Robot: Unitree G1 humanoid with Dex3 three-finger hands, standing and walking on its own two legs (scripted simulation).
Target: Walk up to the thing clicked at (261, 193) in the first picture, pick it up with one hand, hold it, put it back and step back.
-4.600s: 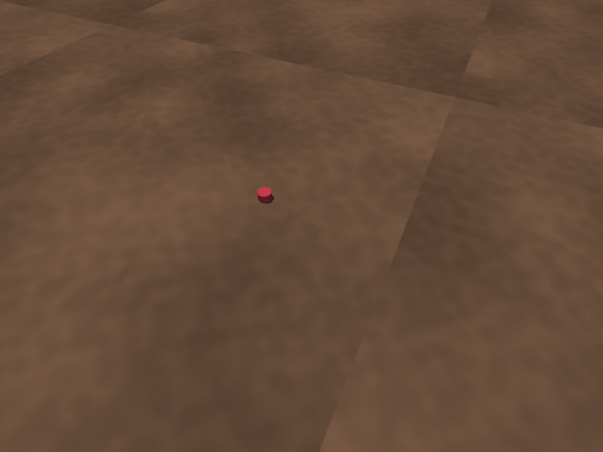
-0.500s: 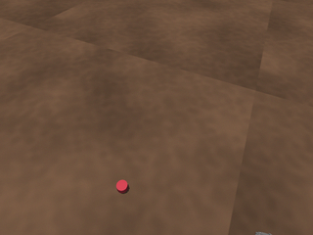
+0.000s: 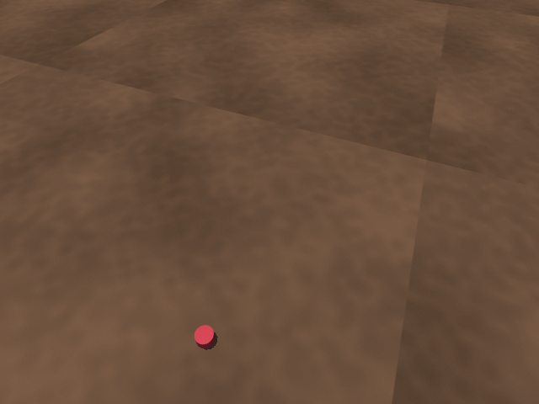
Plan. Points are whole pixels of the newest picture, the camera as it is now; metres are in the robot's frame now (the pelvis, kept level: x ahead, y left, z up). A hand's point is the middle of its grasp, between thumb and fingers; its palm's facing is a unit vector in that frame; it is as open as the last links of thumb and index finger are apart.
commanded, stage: walk up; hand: left
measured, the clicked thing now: (204, 336) +0.51 +0.24 -0.76
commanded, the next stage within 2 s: none
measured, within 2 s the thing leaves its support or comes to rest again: neither
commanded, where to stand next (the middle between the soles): +0.11 +0.00 m, yaw +1 degrees
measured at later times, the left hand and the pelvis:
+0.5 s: hand out of the picture +0.10 +0.25 -0.15, palm faces -0.04 -0.94 -0.35, open 7.4 cm; pelvis +0.01 +0.00 +0.00, yaw -1 degrees
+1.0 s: hand out of the picture +0.09 +0.26 -0.15, palm faces -0.05 -0.91 -0.41, open 7.4 cm; pelvis +0.08 -0.01 -0.01, yaw -3 degrees
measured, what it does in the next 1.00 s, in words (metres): lifts its left foot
